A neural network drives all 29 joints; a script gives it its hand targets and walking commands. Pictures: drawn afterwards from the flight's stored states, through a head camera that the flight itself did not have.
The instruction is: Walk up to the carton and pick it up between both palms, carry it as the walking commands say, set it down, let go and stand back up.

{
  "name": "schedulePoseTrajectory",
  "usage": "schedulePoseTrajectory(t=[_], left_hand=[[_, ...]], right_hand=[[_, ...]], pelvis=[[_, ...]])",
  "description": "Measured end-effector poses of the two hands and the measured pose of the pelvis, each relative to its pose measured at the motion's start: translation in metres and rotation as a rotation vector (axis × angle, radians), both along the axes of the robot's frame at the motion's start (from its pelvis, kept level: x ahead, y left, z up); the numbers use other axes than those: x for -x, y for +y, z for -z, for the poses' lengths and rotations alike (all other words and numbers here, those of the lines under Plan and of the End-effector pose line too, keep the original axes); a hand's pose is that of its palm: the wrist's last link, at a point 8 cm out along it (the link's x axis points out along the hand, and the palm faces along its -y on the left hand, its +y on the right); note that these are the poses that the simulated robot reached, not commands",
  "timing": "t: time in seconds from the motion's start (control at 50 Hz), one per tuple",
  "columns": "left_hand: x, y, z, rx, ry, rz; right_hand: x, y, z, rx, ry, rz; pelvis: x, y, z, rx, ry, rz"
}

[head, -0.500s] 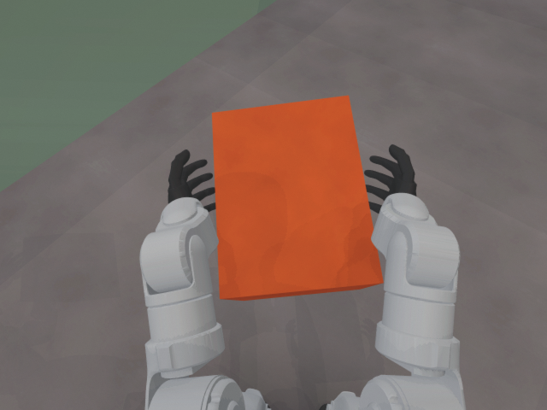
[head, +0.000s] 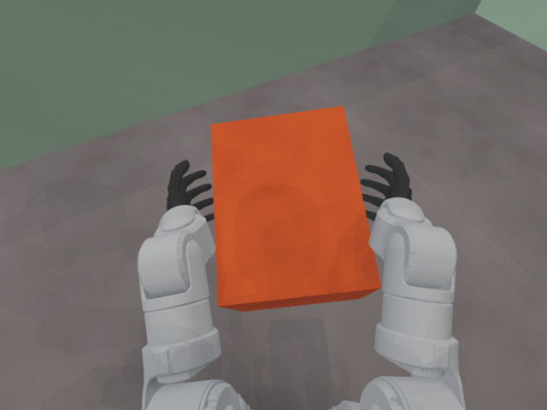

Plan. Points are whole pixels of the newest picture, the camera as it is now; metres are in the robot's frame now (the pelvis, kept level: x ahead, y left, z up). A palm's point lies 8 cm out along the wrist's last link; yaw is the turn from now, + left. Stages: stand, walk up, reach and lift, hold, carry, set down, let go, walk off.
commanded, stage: carry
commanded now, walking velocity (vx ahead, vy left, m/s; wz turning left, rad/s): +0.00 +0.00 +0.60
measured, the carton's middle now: (289, 216) +0.39 +0.02 +0.03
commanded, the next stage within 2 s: none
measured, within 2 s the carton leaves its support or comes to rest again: neither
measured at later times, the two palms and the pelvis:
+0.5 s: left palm (94, 306) +0.20 +0.22 +0.13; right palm (355, 264) +0.27 -0.04 +0.13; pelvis -0.09 +0.01 +0.00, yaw +13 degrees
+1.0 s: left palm out of the picture +0.02 +0.40 +0.10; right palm (136, 340) +0.18 +0.18 +0.11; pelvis -0.17 +0.07 -0.01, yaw +32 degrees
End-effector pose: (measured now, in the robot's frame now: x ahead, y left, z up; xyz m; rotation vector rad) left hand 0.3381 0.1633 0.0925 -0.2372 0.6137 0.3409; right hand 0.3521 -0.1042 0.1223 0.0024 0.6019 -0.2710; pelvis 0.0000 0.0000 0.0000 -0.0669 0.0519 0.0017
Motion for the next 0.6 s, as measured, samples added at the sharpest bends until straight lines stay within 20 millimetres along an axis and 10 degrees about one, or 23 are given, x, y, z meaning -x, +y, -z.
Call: schedulePoseTrajectory(t=[0.16,0.6], left_hand=[[0.037,0.046,-0.017,-0.017,-0.047,-0.088],[0.155,0.078,-0.05,-0.128,-0.033,-0.239]], right_hand=[[0.017,0.047,-0.005,-0.026,-0.042,-0.085],[0.091,0.087,-0.01,-0.14,-0.023,-0.233]], pelvis=[[0.024,0.018,0.002,-0.013,-0.027,-0.071],[0.099,0.018,-0.001,-0.089,-0.041,-0.342]])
